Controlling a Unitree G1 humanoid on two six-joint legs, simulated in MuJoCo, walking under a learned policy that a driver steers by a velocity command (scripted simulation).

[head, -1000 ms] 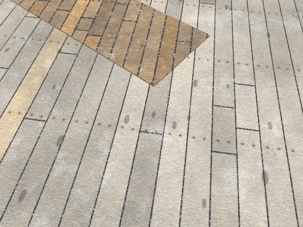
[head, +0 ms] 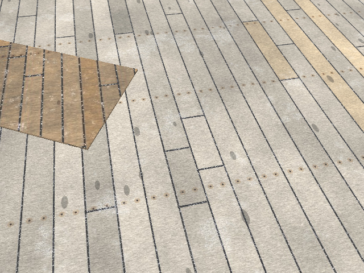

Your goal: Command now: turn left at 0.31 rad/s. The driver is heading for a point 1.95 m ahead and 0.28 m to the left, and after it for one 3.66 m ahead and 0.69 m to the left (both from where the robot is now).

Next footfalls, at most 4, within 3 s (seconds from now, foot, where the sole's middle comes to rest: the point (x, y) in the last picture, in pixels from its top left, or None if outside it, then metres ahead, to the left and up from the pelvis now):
0.30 right None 0.03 -0.11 -0.77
0.72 left None -0.05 0.09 -0.77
1.20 right None -0.03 -0.11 -0.77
1.82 left None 0.15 0.08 -0.77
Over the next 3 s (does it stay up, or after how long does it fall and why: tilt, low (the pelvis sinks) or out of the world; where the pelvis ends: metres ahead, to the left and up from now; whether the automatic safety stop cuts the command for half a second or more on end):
stays up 0.65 0.17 0.01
